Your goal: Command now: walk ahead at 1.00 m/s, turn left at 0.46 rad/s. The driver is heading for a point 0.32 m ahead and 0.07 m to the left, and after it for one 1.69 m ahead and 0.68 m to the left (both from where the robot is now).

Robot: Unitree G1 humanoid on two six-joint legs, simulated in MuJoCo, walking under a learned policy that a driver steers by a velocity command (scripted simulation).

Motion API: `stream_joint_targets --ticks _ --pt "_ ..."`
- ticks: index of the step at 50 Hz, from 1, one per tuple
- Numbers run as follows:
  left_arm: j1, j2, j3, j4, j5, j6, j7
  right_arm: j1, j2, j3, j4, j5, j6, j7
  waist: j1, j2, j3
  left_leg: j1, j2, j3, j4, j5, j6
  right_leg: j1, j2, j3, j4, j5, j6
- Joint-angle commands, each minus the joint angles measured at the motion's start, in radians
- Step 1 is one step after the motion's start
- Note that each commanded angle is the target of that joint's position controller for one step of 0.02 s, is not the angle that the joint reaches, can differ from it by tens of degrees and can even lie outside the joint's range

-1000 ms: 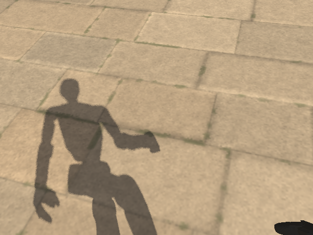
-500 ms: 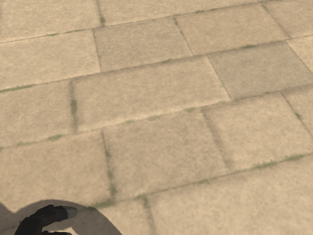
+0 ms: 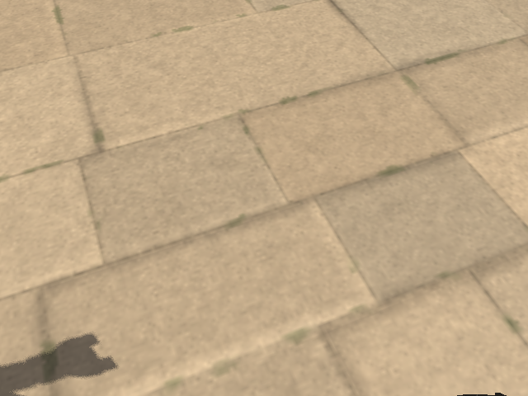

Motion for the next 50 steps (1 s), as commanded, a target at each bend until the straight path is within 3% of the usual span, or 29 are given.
stream_joint_targets --ticks 1,2,4,6,10,12,15,17,18,19,20,21,22,23,24,26,29,35,37,40,41,42,43,44,45,46,47,48,50 --pt "-0.001 -0.009 -0.013 -0.157 -0.041 -0.031 -0.021 0.485 -0.317 -0.118 0.116 -0.023 0.023 -0.015 -0.108 0.431 -0.317 0.975 0.330 -0.894 -0.137 -0.384 0.300 -0.909 0.044 0.009 1.128 -0.106 0.114" --pt "-0.078 0.054 -0.027 -0.166 -0.020 -0.047 -0.014 0.359 -0.230 -0.114 0.068 -0.014 0.027 -0.002 -0.136 0.151 -0.271 0.913 0.325 -0.970 -0.263 -0.479 0.293 -1.003 -0.040 0.107 1.102 0.005 0.074" --pt "-0.217 0.077 -0.034 -0.205 -0.007 -0.061 -0.023 0.325 -0.145 -0.097 0.090 -0.004 0.022 0.000 -0.090 -0.084 -0.097 0.611 0.270 -0.762 -0.308 -0.408 0.227 -0.942 -0.137 0.103 0.918 0.105 0.067" --pt "-0.250 0.044 -0.050 -0.246 0.023 -0.031 -0.030 0.318 -0.136 -0.085 0.117 0.003 0.008 -0.015 -0.020 -0.079 0.022 0.385 0.192 -0.638 -0.328 -0.169 0.203 -0.889 -0.169 0.084 0.814 0.071 0.104" --pt "-0.344 0.006 -0.078 -0.320 0.004 -0.004 -0.032 0.322 -0.191 -0.096 0.120 0.013 -0.017 -0.010 0.006 -0.023 0.064 0.172 0.085 -0.419 -0.299 0.570 0.163 -0.760 -0.147 -0.030 0.454 0.134 0.170" --pt "-0.407 -0.025 -0.092 -0.344 -0.009 -0.002 -0.037 0.347 -0.182 -0.103 0.129 0.025 -0.003 -0.011 -0.038 0.027 0.005 0.155 -0.001 -0.344 -0.231 0.640 0.056 -0.629 -0.087 -0.075 0.247 0.341 0.157" --pt "-0.439 -0.014 -0.089 -0.355 -0.028 0.002 -0.025 0.409 -0.177 -0.116 0.138 0.025 0.028 -0.020 -0.097 0.081 -0.071 0.228 -0.039 -0.393 -0.119 0.579 -0.047 -0.511 -0.017 -0.063 0.092 0.470 0.142" --pt "-0.379 0.034 -0.073 -0.343 -0.025 -0.006 -0.003 0.373 -0.192 -0.127 0.114 0.017 0.037 -0.034 -0.062 0.100 -0.101 0.275 -0.044 -0.467 0.018 0.527 -0.087 -0.411 -0.007 0.000 -0.015 0.470 0.134" --pt "-0.286 0.062 -0.062 -0.316 -0.027 -0.016 0.009 0.319 -0.204 -0.133 0.092 0.016 0.033 -0.039 -0.004 0.096 -0.133 0.281 -0.058 -0.477 0.154 0.472 -0.104 -0.319 -0.039 0.036 -0.087 0.538 0.120" --pt "-0.138 0.100 -0.048 -0.275 -0.019 -0.030 0.018 0.288 -0.180 -0.128 0.068 0.025 0.028 -0.038 0.063 0.071 -0.199 0.236 -0.080 -0.441 0.379 0.269 -0.119 -0.166 -0.156 0.110 -0.110 0.689 0.089" --pt "-0.046 0.154 -0.036 -0.266 -0.006 -0.033 0.023 0.348 -0.063 -0.102 0.034 0.039 0.032 -0.044 0.039 -0.126 -0.331 0.076 -0.156 -0.290 0.710 -0.635 -0.126 0.054 -0.475 0.310 0.041 1.242 0.025" --pt "-0.010 0.114 -0.041 -0.296 -0.006 -0.015 0.003 0.516 -0.087 -0.102 0.028 0.046 0.045 -0.063 -0.032 -0.133 -0.493 0.010 -0.116 -0.249 0.877 -0.783 -0.123 0.154 -0.695 0.480 0.169 1.624 -0.053" --pt "-0.110 0.115 -0.016 -0.304 -0.031 -0.011 0.007 0.538 -0.136 -0.108 0.030 0.030 0.058 -0.066 -0.036 -0.198 -0.567 -0.036 -0.068 -0.227 1.009 -0.610 -0.132 0.109 -0.703 0.584 0.078 1.293 -0.172" --pt "-0.220 0.021 -0.035 -0.343 -0.037 -0.004 0.016 0.441 -0.159 -0.112 0.035 -0.002 0.076 -0.059 -0.046 -0.083 -0.441 -0.065 -0.017 -0.197 0.956 -0.484 -0.147 -0.060 -0.585 0.463 -0.007 0.964 -0.155" --pt "-0.255 -0.035 -0.053 -0.335 -0.033 0.007 0.021 0.344 -0.163 -0.119 0.019 -0.013 0.091 -0.041 -0.044 -0.060 -0.315 -0.078 0.000 -0.181 0.895 -0.437 -0.165 -0.175 -0.489 0.333 -0.058 0.788 -0.111" --pt "-0.239 -0.008 -0.043 -0.299 -0.034 0.021 0.029 0.287 -0.132 -0.116 -0.006 -0.015 0.124 -0.011 -0.055 -0.088 -0.179 -0.043 0.031 -0.173 0.812 -0.418 -0.187 -0.338 -0.424 0.170 -0.118 0.806 -0.083" --pt "-0.213 0.023 -0.022 -0.270 -0.026 0.020 0.018 0.249 -0.085 -0.105 -0.045 -0.006 0.146 -0.002 -0.073 -0.119 -0.168 -0.016 0.040 -0.145 0.727 -0.379 -0.180 -0.396 -0.422 0.069 -0.149 0.811 -0.090" --pt "-0.274 0.066 0.004 -0.291 -0.012 0.041 0.006 0.105 -0.091 -0.091 -0.132 0.000 0.171 0.026 -0.084 -0.167 -0.127 0.150 0.104 -0.079 0.407 -0.236 -0.138 -0.563 -0.442 -0.108 -0.197 0.346 -0.031" --pt "-0.223 0.095 0.018 -0.282 -0.010 0.052 0.002 0.052 -0.100 -0.089 -0.154 0.003 0.168 0.032 -0.042 -0.181 -0.112 0.214 0.078 -0.046 0.301 -0.300 -0.127 -0.573 -0.445 -0.118 -0.180 0.256 -0.017" --pt "-0.174 0.116 0.025 -0.254 -0.028 0.085 -0.011 0.114 -0.079 -0.081 -0.134 -0.003 0.134 0.023 -0.054 -0.134 -0.109 0.357 0.008 -0.034 0.020 -0.294 -0.092 -0.563 -0.422 -0.114 -0.066 0.270 0.018" --pt "-0.115 0.089 0.019 -0.230 -0.029 0.098 -0.021 0.142 -0.092 -0.080 -0.117 -0.010 0.115 0.012 -0.054 -0.031 -0.095 0.437 0.051 -0.118 -0.142 -0.181 -0.087 -0.601 -0.378 -0.148 0.032 0.283 0.071" --pt "-0.033 -0.017 -0.008 -0.244 -0.023 0.108 -0.036 0.130 -0.161 -0.080 -0.139 -0.019 0.098 0.000 -0.003 0.258 -0.131 0.506 0.376 -0.461 -0.222 0.170 -0.052 -0.694 -0.271 -0.222 0.277 -0.164 0.142" --pt "-0.049 -0.023 -0.010 -0.233 -0.033 0.136 -0.021 0.097 -0.217 -0.086 -0.158 -0.007 0.089 -0.012 -0.032 0.277 -0.107 0.329 0.495 -0.451 -0.177 0.574 0.088 -0.687 -0.174 -0.134 0.403 -0.283 0.161" --pt "-0.039 0.007 0.003 -0.213 -0.050 0.144 -0.022 0.101 -0.173 -0.076 -0.133 -0.001 0.093 -0.023 -0.024 0.186 -0.133 0.381 0.439 -0.301 -0.091 0.798 0.126 -0.676 -0.143 -0.040 0.519 -0.264 0.155" --pt "-0.085 0.012 0.003 -0.232 -0.068 0.144 -0.021 0.068 -0.201 -0.087 -0.129 -0.001 0.104 -0.043 -0.053 0.294 -0.135 0.307 0.427 -0.244 -0.122 0.646 0.142 -0.685 -0.092 0.004 0.599 -0.244 0.149" --pt "-0.098 0.070 0.027 -0.217 -0.065 0.144 -0.021 0.007 -0.176 -0.080 -0.125 0.000 0.119 -0.052 -0.019 0.244 -0.082 0.275 0.362 -0.175 -0.141 0.536 0.106 -0.688 -0.095 0.018 0.676 -0.175 0.150" --pt "-0.071 0.092 0.044 -0.197 -0.054 0.148 -0.022 -0.057 -0.135 -0.067 -0.136 0.009 0.126 -0.065 0.014 0.245 -0.062 0.268 0.336 -0.121 -0.134 0.533 0.090 -0.690 -0.089 -0.019 0.735 -0.140 0.158" --pt "-0.041 0.102 0.051 -0.178 -0.052 0.151 -0.023 -0.080 -0.101 -0.056 -0.146 0.011 0.134 -0.070 0.022 0.211 -0.073 0.284 0.333 -0.090 -0.131 0.542 0.088 -0.682 -0.085 -0.039 0.780 -0.124 0.173" --pt "-0.055 0.067 0.049 -0.181 -0.052 0.160 -0.022 -0.071 -0.072 -0.050 -0.148 0.008 0.138 -0.084 0.002 0.138 -0.090 0.362 0.350 -0.085 -0.119 0.502 0.099 -0.710 -0.091 -0.048 0.783 -0.118 0.186"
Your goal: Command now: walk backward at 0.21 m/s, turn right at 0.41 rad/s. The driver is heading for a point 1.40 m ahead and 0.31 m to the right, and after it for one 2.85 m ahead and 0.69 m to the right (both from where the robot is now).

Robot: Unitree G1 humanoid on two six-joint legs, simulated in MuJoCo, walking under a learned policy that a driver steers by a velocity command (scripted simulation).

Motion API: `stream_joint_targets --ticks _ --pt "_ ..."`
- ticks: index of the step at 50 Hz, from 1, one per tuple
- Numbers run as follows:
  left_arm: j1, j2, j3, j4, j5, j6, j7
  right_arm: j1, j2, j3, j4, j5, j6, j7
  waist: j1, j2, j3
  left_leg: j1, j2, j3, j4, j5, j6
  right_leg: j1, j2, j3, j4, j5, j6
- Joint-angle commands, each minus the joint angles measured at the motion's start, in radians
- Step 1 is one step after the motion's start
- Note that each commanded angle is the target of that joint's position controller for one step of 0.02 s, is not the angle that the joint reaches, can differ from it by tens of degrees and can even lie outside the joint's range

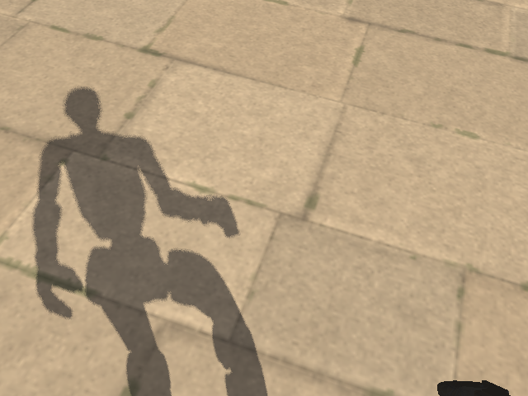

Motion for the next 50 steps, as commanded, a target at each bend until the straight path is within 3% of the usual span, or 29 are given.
stream_joint_targets --ticks 1,4,6,8,9,10,11,12,13,15,17,19,21,23,28,31,32,33,34,35,37,40,41,43,45,46,48,49,50 --pt "0.036 0.096 0.040 -0.050 -0.001 0.005 0.003 -0.028 -0.132 -0.046 -0.063 -0.002 -0.004 -0.031 -0.045 0.146 -0.121 0.158 0.259 -0.067 -0.118 0.682 0.192 -0.024 -0.004 0.000 0.069 0.008 0.019" --pt "0.028 0.054 0.027 -0.071 0.001 0.011 -0.006 -0.014 -0.125 -0.054 -0.039 -0.010 -0.014 -0.036 -0.058 0.175 -0.140 0.220 0.278 -0.051 -0.081 0.641 0.179 0.021 -0.053 0.006 -0.145 0.003 0.002" --pt "0.030 0.051 0.024 -0.086 -0.002 0.012 -0.013 0.003 -0.130 -0.062 -0.018 -0.013 -0.019 -0.029 -0.070 0.211 -0.161 0.228 0.293 -0.049 -0.055 0.647 0.166 0.092 -0.070 -0.006 -0.289 -0.001 -0.023" --pt "0.049 0.057 0.025 -0.093 -0.007 0.010 -0.021 0.014 -0.142 -0.071 0.004 -0.006 -0.016 -0.018 -0.063 0.210 -0.171 0.214 0.303 -0.037 -0.022 0.640 0.155 0.146 -0.066 -0.037 -0.402 0.022 -0.042" --pt "0.077 0.050 0.023 -0.089 -0.008 0.005 -0.027 -0.004 -0.152 -0.076 0.010 0.003 -0.011 -0.013 -0.035 0.186 -0.168 0.176 0.287 -0.006 0.017 0.587 0.131 0.198 -0.061 -0.057 -0.508 0.102 -0.053" --pt "0.087 0.057 0.022 -0.087 0.000 -0.002 -0.030 -0.004 -0.159 -0.082 0.021 0.015 -0.006 -0.007 -0.014 0.118 -0.133 0.097 0.243 0.039 0.084 0.450 0.073 0.245 -0.058 -0.033 -0.664 0.259 -0.068" --pt "0.072 0.146 0.040 -0.109 0.018 -0.011 -0.023 0.061 -0.163 -0.088 0.025 0.016 -0.001 0.005 -0.026 -0.113 -0.100 -0.077 0.132 0.088 0.260 0.003 -0.017 0.285 -0.190 0.242 -0.810 0.590 -0.112" --pt "0.127 0.298 0.072 -0.114 0.031 -0.011 -0.018 -0.031 -0.101 -0.069 -0.046 0.024 0.018 0.009 0.010 -0.364 -0.071 -0.324 -0.061 0.024 0.482 -0.488 -0.075 0.270 -0.433 0.604 -0.818 1.114 -0.289" --pt "0.124 0.331 0.093 -0.122 0.023 -0.010 -0.006 -0.083 -0.088 -0.058 -0.055 -0.010 0.033 0.005 0.035 -0.284 -0.123 -0.289 -0.062 -0.119 0.654 -0.495 -0.073 0.200 -0.444 0.606 -0.876 0.978 -0.358" --pt "-0.090 0.238 0.071 -0.158 0.020 0.006 0.017 -0.068 -0.110 -0.070 -0.020 -0.006 0.019 0.005 -0.059 -0.132 -0.036 -0.307 -0.051 -0.157 0.695 -0.209 -0.055 0.138 -0.272 0.414 -0.859 0.495 -0.267" --pt "-0.163 0.164 0.055 -0.183 -0.001 0.008 0.023 -0.004 -0.146 -0.085 0.016 -0.033 -0.003 0.009 -0.078 -0.111 -0.099 -0.294 -0.081 -0.136 0.708 -0.080 -0.061 0.208 -0.188 0.362 -0.821 0.496 -0.231" --pt "-0.120 0.153 0.057 -0.174 -0.010 0.001 0.014 0.012 -0.122 -0.078 0.019 -0.028 -0.011 0.019 -0.056 -0.080 -0.134 -0.301 -0.092 -0.142 0.641 -0.069 -0.074 0.291 -0.173 0.384 -0.823 0.443 -0.223" --pt "-0.080 0.163 0.067 -0.160 -0.008 -0.001 0.008 0.001 -0.104 -0.069 0.006 -0.016 -0.013 0.020 -0.028 -0.092 -0.123 -0.316 -0.098 -0.151 0.491 -0.088 -0.081 0.358 -0.162 0.442 -0.847 0.311 -0.215" --pt "-0.077 0.166 0.070 -0.161 -0.001 0.003 0.005 0.036 -0.121 -0.072 0.015 -0.010 -0.012 0.017 -0.016 -0.135 -0.127 -0.290 -0.108 -0.143 0.387 -0.124 -0.078 0.391 -0.174 0.486 -0.884 0.172 -0.219" --pt "-0.116 0.137 0.045 -0.143 0.029 0.004 -0.002 0.197 -0.148 -0.076 0.075 -0.001 -0.011 0.017 -0.034 -0.196 -0.139 -0.002 -0.111 -0.066 0.168 -0.245 -0.019 0.250 -0.171 0.450 -0.947 0.070 -0.203" --pt "-0.130 0.133 0.031 -0.107 0.016 0.004 0.022 0.285 -0.123 -0.068 0.127 -0.003 -0.024 0.017 -0.070 -0.122 -0.100 0.138 -0.110 -0.058 -0.094 -0.112 0.041 0.166 -0.164 0.392 -0.911 0.028 -0.173" --pt "-0.119 0.141 0.034 -0.096 0.013 -0.001 0.032 0.256 -0.135 -0.067 0.117 -0.007 -0.033 0.015 -0.065 -0.043 -0.064 0.120 -0.088 -0.155 -0.183 -0.123 0.059 0.138 -0.126 0.338 -0.824 0.029 -0.144" --pt "-0.128 0.129 0.032 -0.106 0.010 -0.005 0.037 0.252 -0.190 -0.073 0.092 -0.016 -0.047 0.018 -0.067 0.111 -0.063 0.078 0.099 -0.436 -0.325 -0.263 0.092 0.097 -0.036 0.217 -0.622 0.041 -0.103" --pt "-0.220 0.146 0.037 -0.151 0.018 -0.011 0.042 0.186 -0.308 -0.100 0.068 -0.017 -0.050 0.030 -0.072 0.238 0.041 -0.087 0.270 -0.709 -0.432 -0.316 0.159 -0.024 0.080 0.073 -0.491 0.018 -0.054" --pt "-0.253 0.144 0.035 -0.160 0.033 -0.018 0.041 0.189 -0.325 -0.114 0.079 -0.028 -0.050 0.036 -0.069 0.222 0.071 -0.186 0.266 -0.730 -0.442 -0.289 0.192 0.029 0.046 0.128 -0.323 0.051 -0.050" --pt "-0.211 0.127 0.030 -0.123 0.022 -0.025 0.024 0.129 -0.270 -0.112 0.078 -0.013 -0.047 0.036 -0.026 0.144 0.041 -0.148 0.125 -0.552 -0.361 -0.163 0.140 0.039 0.045 0.119 -0.173 0.141 -0.040" --pt "-0.215 0.085 0.016 -0.118 0.026 -0.034 0.018 0.189 -0.232 -0.114 0.083 0.001 -0.046 0.039 -0.064 0.157 -0.031 0.050 0.054 -0.511 -0.285 0.032 0.133 -0.039 0.041 0.098 -0.183 0.131 -0.021" --pt "-0.233 0.077 0.009 -0.127 0.031 -0.039 0.015 0.252 -0.229 -0.119 0.099 0.001 -0.044 0.042 -0.093 0.160 -0.079 0.121 0.039 -0.537 -0.303 -0.156 0.142 -0.050 0.039 0.088 -0.240 0.119 -0.016" --pt "-0.280 0.080 0.005 -0.146 0.026 -0.050 0.008 0.316 -0.245 -0.131 0.112 -0.006 -0.040 0.046 -0.134 0.225 -0.090 0.189 0.052 -0.641 -0.351 -0.441 0.170 -0.062 0.057 0.077 -0.349 0.040 -0.005" --pt "-0.314 0.069 -0.001 -0.159 0.012 -0.067 0.011 0.304 -0.245 -0.136 0.111 -0.008 -0.037 0.047 -0.137 0.211 -0.065 0.152 0.043 -0.680 -0.331 -0.432 0.167 0.011 0.076 0.082 -0.477 -0.001 0.001" --pt "-0.296 0.061 -0.004 -0.156 0.005 -0.077 0.015 0.273 -0.246 -0.138 0.103 -0.006 -0.037 0.048 -0.120 0.194 -0.064 0.102 0.021 -0.675 -0.311 -0.392 0.151 0.092 0.087 0.085 -0.560 -0.007 -0.003" --pt "-0.108 0.071 0.002 -0.104 -0.014 -0.091 0.037 0.110 -0.243 -0.142 0.049 -0.006 -0.037 0.051 0.003 0.168 -0.052 -0.117 -0.079 -0.597 -0.283 -0.297 0.055 0.423 0.101 0.053 -0.872 0.113 -0.040" --pt "0.042 0.126 0.018 -0.061 -0.007 -0.099 0.060 0.045 -0.222 -0.140 0.024 -0.009 -0.042 0.046 0.074 0.147 -0.043 -0.310 -0.180 -0.484 -0.205 -0.286 -0.049 0.694 0.058 0.008 -1.026 0.225 -0.058" --pt "0.011 0.202 0.033 -0.062 -0.007 -0.106 0.076 0.162 -0.133 -0.123 0.047 0.008 -0.045 0.040 0.011 -0.103 -0.089 -0.468 -0.241 -0.340 0.167 -0.364 -0.051 0.827 -0.189 0.231 -0.999 0.075 -0.069"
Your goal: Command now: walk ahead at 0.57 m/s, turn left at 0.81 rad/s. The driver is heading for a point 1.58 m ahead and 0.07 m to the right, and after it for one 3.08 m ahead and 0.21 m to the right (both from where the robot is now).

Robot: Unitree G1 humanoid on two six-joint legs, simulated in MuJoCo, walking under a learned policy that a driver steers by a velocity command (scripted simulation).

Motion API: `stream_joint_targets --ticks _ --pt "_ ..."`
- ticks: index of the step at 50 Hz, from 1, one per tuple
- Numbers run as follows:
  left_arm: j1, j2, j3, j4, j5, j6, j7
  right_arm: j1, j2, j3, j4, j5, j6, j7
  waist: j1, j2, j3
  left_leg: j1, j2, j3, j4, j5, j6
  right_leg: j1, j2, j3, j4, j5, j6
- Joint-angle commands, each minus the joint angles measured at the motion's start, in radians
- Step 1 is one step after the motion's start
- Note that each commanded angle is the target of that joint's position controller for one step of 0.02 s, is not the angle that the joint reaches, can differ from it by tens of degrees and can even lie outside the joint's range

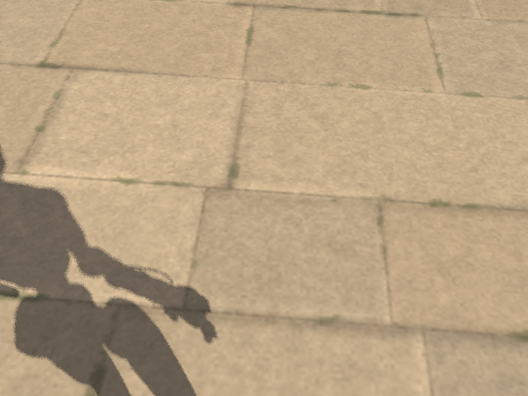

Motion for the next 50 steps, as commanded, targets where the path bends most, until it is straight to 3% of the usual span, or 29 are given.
stream_joint_targets --ticks 1,2,3,5,9,13,17,19,20,21,22,23,24,25,26,29,31,33,36,39,41,42,44,45,46,47,48,49,50 --pt "0.068 0.231 0.048 -0.055 0.023 -0.026 0.038 -0.113 -0.008 0.009 -0.148 0.008 -0.037 -0.009 0.076 -0.130 -0.023 -0.611 0.006 0.103 0.401 -0.256 -0.024 0.409 -0.518 0.504 -0.223 -0.344 -0.119" --pt "0.031 0.218 0.056 -0.038 0.043 -0.032 0.031 -0.230 -0.064 0.009 -0.195 0.001 -0.046 0.003 0.064 -0.087 0.036 -0.651 0.151 0.130 0.498 -0.103 -0.017 0.249 -0.561 0.553 -0.231 -0.435 -0.188" --pt "0.004 0.141 0.033 -0.040 0.040 -0.046 0.018 -0.254 -0.101 0.000 -0.191 -0.006 -0.049 0.023 0.050 -0.037 0.074 -0.647 0.155 0.120 0.562 -0.030 -0.012 0.206 -0.473 0.448 -0.238 -0.378 -0.165" --pt "0.022 0.117 0.021 -0.037 0.034 -0.069 0.006 -0.166 -0.105 -0.003 -0.146 -0.022 -0.041 0.057 0.033 -0.072 0.055 -0.616 0.150 0.163 0.683 0.051 -0.021 0.187 -0.348 0.224 -0.238 -0.198 -0.104" --pt "0.170 0.114 0.022 0.022 0.036 -0.092 -0.024 -0.251 -0.092 0.014 -0.178 -0.023 -0.026 0.082 0.078 -0.072 0.112 -0.687 0.195 0.216 0.789 0.140 -0.011 0.169 -0.303 0.032 -0.249 -0.053 -0.083" --pt "0.296 0.089 0.012 0.093 0.041 -0.116 -0.038 -0.376 -0.068 0.036 -0.214 -0.035 -0.048 0.081 0.105 -0.052 0.203 -0.687 0.141 0.167 0.574 0.167 0.008 0.147 -0.301 0.015 -0.323 -0.016 -0.141" --pt "0.336 0.098 0.005 0.160 0.017 -0.107 -0.036 -0.508 -0.033 0.071 -0.257 -0.039 -0.072 0.096 0.113 -0.079 0.212 -0.449 0.186 0.396 0.242 0.144 0.045 0.167 -0.310 -0.028 -0.392 0.423 -0.180" --pt "0.328 0.153 0.012 0.191 0.020 -0.102 -0.033 -0.438 -0.027 0.077 -0.239 -0.032 -0.079 0.076 0.057 -0.116 0.139 -0.241 0.118 0.418 0.171 0.010 0.080 0.212 -0.314 -0.077 -0.223 0.983 -0.172" --pt "0.337 0.190 0.020 0.211 0.024 -0.099 -0.030 -0.316 -0.059 0.063 -0.213 -0.030 -0.085 0.055 -0.013 -0.145 0.041 -0.062 0.069 0.415 0.170 -0.061 0.094 0.210 -0.334 -0.075 -0.052 1.267 -0.169" --pt "0.297 0.218 0.027 0.214 0.015 -0.094 -0.028 -0.076 -0.105 0.042 -0.146 -0.029 -0.096 0.032 -0.145 -0.153 -0.076 0.235 0.067 0.373 0.092 -0.014 0.107 0.104 -0.318 -0.084 0.198 1.262 -0.153" --pt "0.254 0.184 0.020 0.186 0.009 -0.101 -0.032 0.131 -0.193 0.010 -0.085 -0.049 -0.105 0.007 -0.247 -0.114 -0.205 0.585 0.225 0.204 0.073 -0.103 0.114 -0.168 -0.257 -0.098 0.520 0.909 -0.139" --pt "0.324 -0.022 -0.020 0.117 -0.013 -0.109 -0.053 0.181 -0.301 -0.013 -0.074 -0.075 -0.121 -0.007 -0.147 0.212 -0.404 0.871 0.585 -0.290 -0.040 -0.536 0.141 -0.515 -0.094 -0.046 0.900 -0.124 -0.128" --pt "0.230 0.083 0.009 0.110 -0.021 -0.110 -0.053 0.191 -0.269 -0.007 -0.078 -0.059 -0.120 -0.009 -0.193 0.112 -0.412 0.700 0.614 -0.476 -0.215 -0.608 0.117 -0.534 -0.080 0.076 1.011 -0.074 -0.158" --pt "0.156 0.086 0.022 0.085 -0.024 -0.100 -0.053 0.093 -0.212 0.010 -0.045 -0.058 -0.121 -0.009 -0.120 0.096 -0.191 0.543 0.555 -0.304 -0.218 -0.491 0.090 -0.600 -0.127 0.055 1.021 0.046 -0.161" --pt "0.166 0.051 0.011 0.093 -0.017 -0.095 -0.060 0.019 -0.144 0.024 -0.044 -0.050 -0.126 -0.006 -0.071 0.081 -0.072 0.397 0.521 -0.159 -0.245 -0.323 0.086 -0.588 -0.171 0.029 0.968 0.115 -0.149" --pt "0.231 -0.012 0.010 0.134 0.012 -0.040 -0.080 -0.031 -0.042 0.051 -0.017 -0.024 -0.141 -0.009 0.025 0.139 0.030 0.188 0.445 0.109 -0.328 -0.153 0.056 -0.513 -0.212 0.004 0.942 0.131 -0.110" --pt "0.148 -0.035 0.008 0.100 0.017 -0.014 -0.092 -0.016 -0.017 0.056 0.019 -0.004 -0.160 -0.005 0.042 0.124 0.107 0.166 0.423 0.241 -0.374 -0.021 0.037 -0.597 -0.226 -0.013 0.940 0.177 -0.101" --pt "0.078 -0.044 0.003 0.068 0.017 -0.004 -0.102 -0.017 0.000 0.060 0.037 -0.007 -0.173 -0.001 0.057 0.113 0.142 0.137 0.374 0.389 -0.403 0.111 0.013 -0.625 -0.211 -0.048 0.889 0.274 -0.100" --pt "-0.055 -0.026 -0.007 0.009 0.011 -0.004 -0.114 0.007 0.000 0.063 0.064 -0.016 -0.188 -0.010 0.061 0.096 0.200 0.140 0.339 0.521 -0.429 0.357 0.013 -0.622 -0.188 -0.121 0.703 0.394 -0.120" --pt "-0.122 -0.028 -0.022 -0.028 0.016 -0.013 -0.130 0.030 -0.076 0.054 0.075 -0.010 -0.186 -0.030 0.073 0.063 0.198 0.223 0.356 0.608 -0.392 0.825 -0.017 -0.492 -0.131 -0.227 0.462 0.438 -0.168" --pt "-0.077 0.015 -0.013 -0.010 0.010 -0.012 -0.122 0.054 -0.135 0.041 0.078 -0.011 -0.169 -0.048 0.108 0.089 0.117 0.352 0.371 0.613 -0.247 1.250 -0.028 -0.368 -0.041 -0.295 0.413 0.398 -0.197" --pt "0.028 0.050 -0.002 0.018 0.005 -0.009 -0.114 0.030 -0.173 0.030 0.064 -0.018 -0.151 -0.058 0.167 0.121 0.042 0.383 0.387 0.599 -0.109 1.392 -0.028 -0.251 -0.004 -0.298 0.413 0.334 -0.210" --pt "0.416 0.152 0.050 0.129 0.006 -0.007 -0.088 -0.062 -0.218 0.013 0.026 -0.033 -0.116 -0.060 0.345 0.113 -0.140 0.258 0.409 0.539 0.423 1.348 0.005 0.171 0.037 -0.199 0.359 0.187 -0.265" --pt "0.430 0.182 0.076 0.150 -0.004 -0.006 -0.061 -0.076 -0.168 0.019 0.034 -0.030 -0.110 -0.035 0.322 -0.016 -0.096 0.069 0.267 0.534 0.815 0.577 0.004 0.288 0.004 -0.097 0.255 0.130 -0.300" --pt "0.320 0.252 0.089 0.139 0.001 0.004 -0.053 -0.058 -0.002 0.066 -0.031 -0.049 -0.130 -0.021 0.162 -0.251 -0.011 -0.336 0.106 0.454 1.194 -0.241 -0.028 0.373 -0.130 0.211 0.317 0.335 -0.370" --pt "0.275 0.307 0.100 0.093 0.015 0.009 -0.053 -0.049 -0.020 0.077 -0.141 -0.022 -0.158 -0.019 0.121 -0.223 -0.209 -0.548 0.099 0.235 1.257 -0.219 -0.033 0.521 -0.274 0.659 0.035 0.014 -0.530" --pt "0.260 0.251 0.096 0.076 0.020 0.005 -0.047 -0.110 -0.077 0.077 -0.143 -0.033 -0.183 -0.019 0.125 -0.031 -0.123 -0.594 0.158 0.185 1.158 -0.147 -0.022 0.431 -0.318 0.773 -0.144 -0.194 -0.482" --pt "0.226 0.189 0.081 0.088 0.019 -0.002 -0.043 -0.131 -0.097 0.075 -0.134 -0.032 -0.190 -0.017 0.072 0.083 0.000 -0.554 0.202 0.185 1.039 -0.075 -0.023 0.259 -0.297 0.717 -0.182 -0.199 -0.429" --pt "0.198 0.168 0.073 0.093 0.016 -0.017 -0.039 -0.150 -0.086 0.081 -0.133 -0.048 -0.182 -0.020 0.030 0.123 0.051 -0.493 0.229 0.182 0.969 -0.074 -0.036 0.119 -0.259 0.638 -0.175 -0.097 -0.406"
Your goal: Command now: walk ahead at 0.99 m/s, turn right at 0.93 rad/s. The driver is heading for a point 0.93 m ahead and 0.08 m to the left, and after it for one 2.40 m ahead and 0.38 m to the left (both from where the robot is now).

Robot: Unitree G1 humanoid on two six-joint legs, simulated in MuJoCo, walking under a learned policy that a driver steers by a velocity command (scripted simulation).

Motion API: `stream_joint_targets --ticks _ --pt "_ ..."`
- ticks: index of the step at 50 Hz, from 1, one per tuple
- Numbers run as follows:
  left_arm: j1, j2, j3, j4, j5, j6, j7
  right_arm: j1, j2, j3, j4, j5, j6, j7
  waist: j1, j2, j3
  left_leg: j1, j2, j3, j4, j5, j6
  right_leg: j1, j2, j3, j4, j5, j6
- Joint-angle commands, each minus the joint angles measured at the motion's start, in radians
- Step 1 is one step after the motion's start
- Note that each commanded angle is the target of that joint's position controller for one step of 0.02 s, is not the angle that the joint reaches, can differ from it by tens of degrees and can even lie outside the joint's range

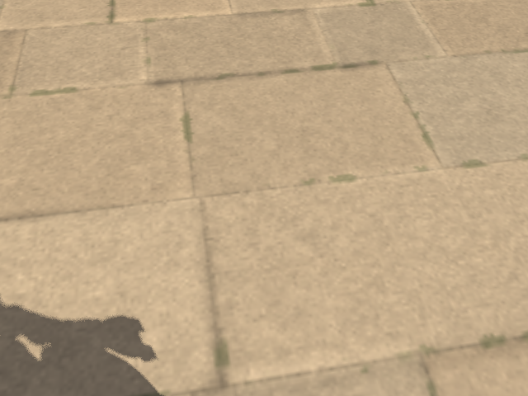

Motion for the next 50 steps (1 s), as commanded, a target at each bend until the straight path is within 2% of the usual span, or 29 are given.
stream_joint_targets --ticks 1,3,7,10,12,14,15,16,17,18,19,20,21,22,25,29,33,36,37,38,39,40,41,42,43,44,45,48,50 --pt "0.062 0.145 0.039 -0.051 -0.001 -0.040 0.025 -0.028 -0.163 -0.021 -0.138 -0.027 -0.017 -0.002 -0.056 0.137 -0.010 -0.447 0.065 -0.076 -0.067 0.018 -0.022 0.272 -0.334 0.717 -0.528 -0.078 -0.163" --pt "0.044 0.124 0.026 -0.053 -0.008 -0.070 0.025 -0.041 -0.140 -0.011 -0.147 -0.033 0.026 0.004 -0.087 0.132 0.019 -0.359 0.104 -0.051 -0.223 0.013 -0.061 0.088 -0.258 0.592 -0.551 -0.016 -0.148" --pt "0.086 0.144 0.039 -0.055 -0.012 -0.090 0.016 -0.266 -0.103 0.013 -0.237 0.000 0.032 0.023 -0.001 0.059 0.051 -0.254 0.080 0.016 -0.653 0.328 -0.073 0.023 -0.156 0.464 -0.565 0.207 -0.088" --pt "0.168 0.116 0.031 -0.016 -0.029 -0.104 0.006 -0.286 -0.086 0.020 -0.229 0.015 0.019 0.033 0.068 0.003 0.000 -0.167 0.043 0.076 -0.875 0.575 -0.006 0.192 -0.195 0.398 -0.589 0.433 -0.032" --pt "0.188 0.134 0.031 0.000 -0.016 -0.113 0.009 -0.303 -0.121 0.004 -0.229 0.017 0.015 0.027 0.084 -0.025 -0.009 -0.178 0.019 0.091 -0.959 0.551 0.043 0.367 -0.238 0.369 -0.563 0.605 0.002" --pt "0.183 0.184 0.039 0.010 0.004 -0.113 0.022 -0.193 -0.186 -0.027 -0.196 0.016 0.011 0.017 0.021 -0.066 -0.091 -0.113 -0.051 0.117 -0.965 0.383 0.087 0.542 -0.278 0.327 -0.397 0.988 0.044" --pt "0.160 0.208 0.044 0.013 0.026 -0.104 0.028 -0.044 -0.223 -0.048 -0.152 0.026 0.013 0.009 -0.062 -0.100 -0.166 -0.014 -0.084 0.120 -0.943 0.277 0.106 0.587 -0.292 0.306 -0.235 1.145 0.059" --pt "0.097 0.205 0.044 0.005 0.045 -0.090 0.035 0.181 -0.251 -0.067 -0.084 0.033 0.018 -0.003 -0.191 -0.100 -0.241 0.170 -0.085 0.131 -0.957 0.219 0.123 0.526 -0.273 0.251 0.024 1.156 0.075" --pt "0.049 0.146 0.029 -0.013 0.053 -0.089 0.041 0.400 -0.304 -0.087 -0.031 0.025 0.026 -0.017 -0.289 -0.035 -0.327 0.417 0.026 -0.007 -0.871 0.011 0.158 0.309 -0.225 0.207 0.421 0.895 0.088" --pt "0.219 -0.032 -0.018 -0.065 -0.001 -0.102 0.012 0.354 -0.402 -0.111 -0.011 -0.009 0.023 -0.005 -0.101 0.406 -0.386 0.673 0.276 -0.681 -1.071 -0.230 0.336 -0.148 -0.017 0.189 0.783 -0.097 0.160" --pt "0.144 0.038 -0.029 -0.065 0.022 -0.116 0.019 0.244 -0.295 -0.102 -0.029 0.014 0.034 0.020 -0.104 0.243 -0.295 0.624 0.270 -0.926 -1.245 -0.330 0.342 -0.323 -0.081 0.220 0.782 -0.102 0.132" --pt "0.010 0.077 -0.026 -0.093 0.023 -0.123 0.017 0.154 -0.246 -0.095 -0.047 0.020 0.029 0.026 -0.094 0.092 -0.172 0.483 0.239 -0.746 -1.246 -0.241 0.326 -0.336 -0.156 0.237 0.723 0.024 0.134" --pt "-0.069 0.092 -0.030 -0.115 0.035 -0.128 0.015 0.159 -0.211 -0.090 -0.026 0.025 0.027 0.033 -0.094 -0.015 -0.132 0.369 0.195 -0.632 -1.235 -0.111 0.305 -0.287 -0.186 0.222 0.640 0.055 0.140" --pt "-0.111 0.080 -0.035 -0.141 0.050 -0.124 0.011 0.190 -0.184 -0.080 0.000 0.027 0.024 0.030 -0.076 -0.031 -0.085 0.278 0.148 -0.546 -1.236 -0.022 0.288 -0.264 -0.206 0.218 0.576 0.046 0.152" --pt "-0.129 0.034 -0.063 -0.190 0.073 -0.092 -0.003 0.239 -0.185 -0.076 0.053 0.042 0.007 0.017 -0.019 0.040 -0.023 0.150 0.075 -0.458 -1.279 0.073 0.300 -0.262 -0.244 0.194 0.419 -0.022 0.205" --pt "-0.359 0.011 -0.099 -0.290 0.043 -0.092 -0.022 0.242 -0.207 -0.091 0.043 0.044 0.002 0.014 -0.060 0.049 0.057 -0.046 0.013 -0.363 -1.376 0.233 0.279 -0.160 -0.236 0.112 0.048 0.187 0.260" --pt "-0.420 0.010 -0.102 -0.317 0.022 -0.095 -0.014 0.296 -0.236 -0.107 0.061 0.065 0.002 0.021 -0.110 0.070 -0.004 0.030 0.017 -0.348 -1.322 0.565 0.214 0.020 -0.188 0.096 -0.133 0.395 0.242" --pt "-0.301 0.070 -0.073 -0.288 0.024 -0.102 0.013 0.306 -0.266 -0.114 0.071 0.057 0.007 0.010 -0.056 0.061 -0.124 0.148 0.009 -0.337 -1.063 0.887 0.157 0.224 -0.133 0.097 -0.220 0.247 0.209" --pt "-0.155 0.097 -0.058 -0.252 0.026 -0.109 0.028 0.274 -0.293 -0.122 0.067 0.057 0.008 0.012 0.026 0.059 -0.193 0.112 -0.031 -0.316 -0.852 0.925 0.126 0.393 -0.152 0.113 -0.246 0.246 0.194" --pt "0.023 0.148 -0.036 -0.222 0.042 -0.120 0.050 0.239 -0.264 -0.119 0.046 0.063 -0.001 0.015 0.103 0.055 -0.285 -0.020 -0.075 -0.301 -0.607 0.756 0.104 0.617 -0.278 0.215 -0.233 0.191 0.167" --pt "0.158 0.217 -0.012 -0.203 0.079 -0.120 0.067 0.268 -0.102 -0.084 0.010 0.084 -0.002 -0.001 0.097 -0.149 -0.418 -0.251 -0.153 -0.161 -0.270 -0.028 0.083 0.876 -0.632 0.515 -0.196 0.407 0.107" --pt "0.141 0.250 0.007 -0.199 0.049 -0.104 0.053 0.327 -0.161 -0.082 -0.037 0.094 0.020 -0.018 0.056 -0.295 -0.598 -0.377 -0.165 -0.082 -0.026 -0.227 0.063 0.948 -0.769 0.843 -0.215 0.577 -0.019" --pt "0.059 0.122 -0.013 -0.219 0.035 -0.095 0.047 0.244 -0.212 -0.095 -0.015 0.060 0.041 -0.027 0.044 -0.115 -0.467 -0.436 -0.071 -0.070 -0.044 -0.122 0.065 0.819 -0.682 0.675 -0.223 0.642 0.002" --pt "0.023 0.031 -0.038 -0.205 0.030 -0.100 0.043 0.143 -0.204 -0.097 -0.024 0.043 0.051 -0.020 0.054 -0.066 -0.305 -0.465 -0.055 -0.045 -0.092 -0.076 0.053 0.691 -0.612 0.497 -0.231 0.770 0.032" --pt "0.018 0.005 -0.045 -0.185 0.033 -0.100 0.042 0.106 -0.183 -0.098 -0.032 0.033 0.060 -0.007 0.036 -0.052 -0.224 -0.486 -0.030 -0.042 -0.132 -0.065 0.043 0.610 -0.563 0.398 -0.262 0.796 0.059" --pt "0.029 0.006 -0.044 -0.153 0.025 -0.097 0.051 0.039 -0.160 -0.098 -0.053 0.017 0.079 0.012 0.031 -0.048 -0.148 -0.460 -0.017 -0.028 -0.176 -0.063 0.040 0.508 -0.496 0.305 -0.325 0.793 0.086" --pt "0.034 0.026 -0.039 -0.140 0.021 -0.105 0.049 0.083 -0.123 -0.092 -0.073 0.025 0.095 0.023 -0.009 -0.163 -0.133 -0.458 -0.012 -0.034 -0.187 -0.073 0.026 0.467 -0.535 0.282 -0.316 0.872 0.069" --pt "-0.059 0.030 -0.029 -0.142 -0.007 -0.109 0.043 -0.001 -0.103 -0.079 -0.139 0.012 0.119 0.044 -0.066 -0.122 -0.082 -0.450 0.022 -0.020 -0.375 0.002 0.017 0.337 -0.537 0.171 -0.405 0.772 0.088" --pt "-0.161 0.062 -0.017 -0.149 -0.015 -0.110 0.043 -0.014 -0.098 -0.063 -0.169 0.012 0.114 0.069 -0.110 -0.137 -0.084 -0.227 0.007 0.041 -0.660 0.262 0.033 0.185 -0.451 -0.009 -0.426 0.688 0.144"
